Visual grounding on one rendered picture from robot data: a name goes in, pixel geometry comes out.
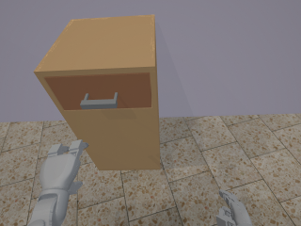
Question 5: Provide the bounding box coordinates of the handle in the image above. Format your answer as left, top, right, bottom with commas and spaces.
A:
80, 92, 118, 109

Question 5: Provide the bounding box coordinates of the left robot hand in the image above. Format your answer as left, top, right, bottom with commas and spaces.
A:
40, 139, 88, 195

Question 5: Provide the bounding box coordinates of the left robot forearm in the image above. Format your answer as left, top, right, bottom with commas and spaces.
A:
27, 188, 70, 226

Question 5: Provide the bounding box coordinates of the cabinet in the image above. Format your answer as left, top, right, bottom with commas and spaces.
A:
33, 14, 161, 170

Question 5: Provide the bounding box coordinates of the drawer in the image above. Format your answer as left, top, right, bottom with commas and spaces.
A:
44, 73, 151, 110

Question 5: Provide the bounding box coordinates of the right robot hand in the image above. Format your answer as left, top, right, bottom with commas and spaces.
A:
216, 189, 252, 226

